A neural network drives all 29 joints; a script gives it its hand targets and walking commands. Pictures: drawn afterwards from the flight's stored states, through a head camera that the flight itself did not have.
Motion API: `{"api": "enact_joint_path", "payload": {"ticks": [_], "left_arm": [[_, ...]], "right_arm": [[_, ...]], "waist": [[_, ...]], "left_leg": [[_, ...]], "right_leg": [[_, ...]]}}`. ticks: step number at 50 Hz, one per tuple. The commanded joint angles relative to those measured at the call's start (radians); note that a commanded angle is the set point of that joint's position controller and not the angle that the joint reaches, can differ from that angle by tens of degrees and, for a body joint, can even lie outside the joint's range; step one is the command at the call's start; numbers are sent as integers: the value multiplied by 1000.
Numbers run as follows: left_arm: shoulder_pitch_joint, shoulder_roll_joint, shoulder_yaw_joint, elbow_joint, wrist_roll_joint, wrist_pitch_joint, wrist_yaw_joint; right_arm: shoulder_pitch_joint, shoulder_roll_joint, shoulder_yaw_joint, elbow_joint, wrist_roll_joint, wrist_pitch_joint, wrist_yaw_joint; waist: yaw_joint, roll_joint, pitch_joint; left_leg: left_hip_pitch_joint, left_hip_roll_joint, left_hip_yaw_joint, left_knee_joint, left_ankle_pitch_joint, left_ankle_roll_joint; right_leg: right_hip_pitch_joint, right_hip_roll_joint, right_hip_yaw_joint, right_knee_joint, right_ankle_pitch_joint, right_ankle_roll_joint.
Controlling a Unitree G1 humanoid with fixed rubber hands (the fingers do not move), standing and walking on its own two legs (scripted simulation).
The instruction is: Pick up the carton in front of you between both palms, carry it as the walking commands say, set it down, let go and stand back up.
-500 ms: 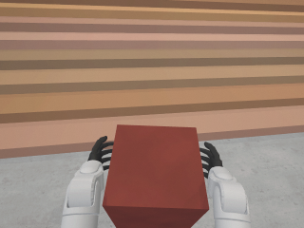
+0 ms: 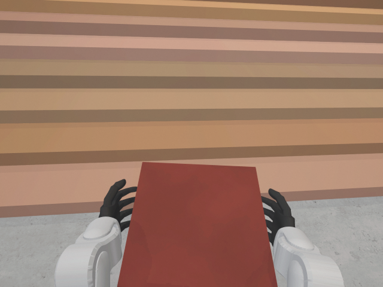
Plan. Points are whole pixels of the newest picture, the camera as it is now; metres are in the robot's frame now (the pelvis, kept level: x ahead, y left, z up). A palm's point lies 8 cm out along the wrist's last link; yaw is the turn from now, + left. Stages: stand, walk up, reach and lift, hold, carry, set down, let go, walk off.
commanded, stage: carry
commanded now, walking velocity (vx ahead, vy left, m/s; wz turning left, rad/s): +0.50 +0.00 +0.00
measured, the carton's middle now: (194, 242) +0.24 +0.01 +0.03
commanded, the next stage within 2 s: none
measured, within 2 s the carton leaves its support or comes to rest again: neither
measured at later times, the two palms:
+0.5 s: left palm (160, 102) +0.58 +0.13 +0.14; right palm (267, 113) +0.58 -0.17 +0.13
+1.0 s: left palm (177, 50) +1.00 +0.14 +0.14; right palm (250, 57) +0.98 -0.16 +0.14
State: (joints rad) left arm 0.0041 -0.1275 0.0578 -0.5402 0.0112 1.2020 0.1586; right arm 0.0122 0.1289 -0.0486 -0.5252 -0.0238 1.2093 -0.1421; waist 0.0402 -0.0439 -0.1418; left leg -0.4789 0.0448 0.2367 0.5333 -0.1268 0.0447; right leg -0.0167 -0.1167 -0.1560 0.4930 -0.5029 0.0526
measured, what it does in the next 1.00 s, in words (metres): walks ahead: right foot, then left foot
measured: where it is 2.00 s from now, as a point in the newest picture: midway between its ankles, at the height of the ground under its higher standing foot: (201, 175)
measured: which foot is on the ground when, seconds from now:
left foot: down 0.00-0.50, up 0.52-0.90, down 0.92-1.00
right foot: down 0.00-0.00, up 0.02-0.46, down 0.48-0.92, up 0.94-1.00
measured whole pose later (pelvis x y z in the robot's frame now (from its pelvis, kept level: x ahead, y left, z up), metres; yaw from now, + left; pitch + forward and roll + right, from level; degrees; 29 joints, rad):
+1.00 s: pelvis +0.63 +0.00 +0.00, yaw +0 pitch +5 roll +1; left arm -0.60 -0.06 0.28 -0.17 -0.01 1.17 0.17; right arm -0.60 0.11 -0.26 -0.16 -0.02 1.17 -0.19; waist -0.05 -0.03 -0.01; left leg -0.50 -0.02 0.17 0.64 -0.22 0.10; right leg -0.33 -0.03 -0.07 1.14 -0.48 -0.03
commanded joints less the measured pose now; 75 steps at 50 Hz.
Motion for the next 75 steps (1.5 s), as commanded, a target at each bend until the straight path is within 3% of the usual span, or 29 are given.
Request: {"api": "enact_joint_path", "payload": {"ticks": [1,2,5,8,14,21,23,24,25,26,29,33,43,45,46,47,48,49,53,60,63,65,66,67,68,69,70,72,75], "left_arm": [[-384,-626,-606,-110,-265,18,-78],[-382,-642,-622,-99,-274,21,-83],[-368,-759,-629,-75,-257,1,-115],[-324,-823,-633,-65,-217,-29,-134],[-314,-748,-627,-74,-169,-41,-114],[-531,-564,-579,-89,-235,2,-60],[-552,-489,-523,-34,-229,11,-34],[-568,-459,-495,-10,-222,14,-23],[-609,-413,-462,14,-212,15,-8],[-632,-436,-465,32,-229,18,0],[-819,-564,-499,23,-290,1,-13],[-970,-613,-514,80,-313,-35,-40],[-1074,-567,-391,297,-234,-36,-8],[-1088,-581,-378,312,-223,-29,-4],[-1098,-588,-376,313,-219,-26,-3],[-1128,-594,-374,305,-208,-23,-2],[-1115,-615,-370,332,-207,-14,-2],[-1101,-619,-359,336,-193,-13,1],[-1141,-717,-360,257,-160,-44,0],[-1037,-616,-401,179,-127,-82,20],[-1020,-585,-400,202,-129,-68,20],[-985,-602,-429,209,-140,-58,12],[-984,-615,-441,196,-157,-58,4],[-995,-637,-453,180,-174,-62,-3],[-1026,-648,-462,165,-184,-67,-9],[-1023,-649,-484,200,-215,-66,-12],[-1017,-706,-538,189,-281,-65,-22],[-1125,-776,-584,120,-351,-77,-43],[-1210,-795,-616,82,-404,-77,-59]], "right_arm": [[-320,621,511,-61,186,-15,27],[-326,646,520,-80,200,-13,31],[-409,769,598,-140,242,-30,72],[-429,815,663,-165,285,-47,116],[-425,701,670,-154,305,-47,144],[-552,518,563,-129,265,-11,62],[-613,461,532,-100,253,2,29],[-659,429,516,-87,252,7,13],[-709,438,506,-81,256,15,-1],[-742,441,487,-64,262,17,-10],[-850,548,444,10,248,-3,-21],[-954,585,428,90,195,-39,-25],[-1119,567,360,262,190,-41,-40],[-1120,576,348,288,191,-35,-35],[-1102,580,338,299,188,-33,-32],[-1087,580,329,299,183,-33,-30],[-1098,558,316,318,176,-29,-31],[-1113,587,335,310,197,-28,-29],[-1268,755,471,128,321,-64,23],[-1164,654,508,89,352,-96,27],[-1130,634,498,132,340,-86,30],[-1101,642,479,141,327,-79,35],[-1096,639,467,138,311,-76,36],[-1109,636,457,138,291,-74,35],[-1120,645,441,125,267,-74,32],[-1034,636,410,154,237,-72,31],[-992,611,368,170,199,-74,20],[-1036,620,340,129,147,-74,5],[-1046,580,316,117,104,-84,-11]], "waist": [[-79,335,-218],[-66,289,-187],[-62,74,-177],[-58,115,-171],[-62,173,-74],[-81,212,-3],[-15,154,-105],[27,65,-196],[21,-183,-287],[39,-270,-253],[11,-23,-237],[-7,-66,-251],[20,-109,-191],[-41,-99,-254],[-109,-40,-311],[-169,73,-360],[-111,303,-376],[-127,351,-445],[-121,98,-361],[-175,146,-273],[-109,104,-167],[-37,276,-284],[47,314,-375],[148,242,-465],[136,-25,-534],[72,-258,-706],[82,-113,-722],[43,-25,-532],[8,54,-398]], "left_leg": [[709,364,-702,-301,-353,171],[686,418,-793,-342,-255,211],[531,352,-549,-328,-49,146],[460,284,-353,-372,-45,87],[502,215,-186,-379,109,77],[515,189,-85,-247,307,62],[443,129,-7,51,449,24],[293,98,-11,287,282,2],[18,-17,-44,625,18,-45],[-190,-103,-167,779,-363,-35],[-224,39,-267,819,-237,35],[-171,44,-223,638,-138,17],[-140,-42,-71,110,17,22],[55,-110,-5,27,37,48],[276,-121,18,-68,129,49],[557,10,-162,-61,214,56],[781,295,-632,-64,564,164],[872,350,-787,-97,445,296],[758,261,-572,-97,318,209],[892,254,-483,-116,452,227],[590,135,-267,-239,595,142],[413,88,-114,-125,1255,121],[431,105,-97,31,1337,94],[454,96,-45,300,1257,45],[256,-39,-101,651,382,-23],[-81,-204,-246,1169,-344,-84],[-158,-159,-415,1331,-262,-46],[-236,-78,-357,1222,-201,12],[-256,-35,-321,1136,-231,24]], "right_leg": [[-618,114,-58,602,127,-12],[-719,76,79,748,-10,-39],[-700,-41,152,722,144,-84],[-610,-21,103,521,229,-73],[-638,31,2,183,394,-55],[-504,70,-68,61,427,-108],[-211,158,-148,26,331,-118],[10,72,-23,26,243,-125],[189,-217,505,-116,8,-269],[233,-278,745,-260,86,-321],[81,-227,452,-171,376,-259],[-8,-171,262,-210,401,-230],[119,-85,63,-73,792,-217],[99,-63,-13,143,1084,-181],[5,-31,-57,334,1040,-140],[-234,14,-22,562,722,-91],[-558,144,32,770,65,-64],[-733,176,124,1001,-29,-77],[-899,77,162,1043,114,-121],[-1348,56,62,1317,-67,-167],[-1027,42,-4,791,13,-157],[-524,206,-168,562,278,-173],[-353,216,-143,456,375,-173],[-142,226,-117,203,593,-153],[120,57,164,71,1190,-253],[439,-267,657,68,1755,-499],[425,-263,645,97,1547,-500],[233,-196,535,56,1141,-384],[77,-166,451,-38,795,-335]]}}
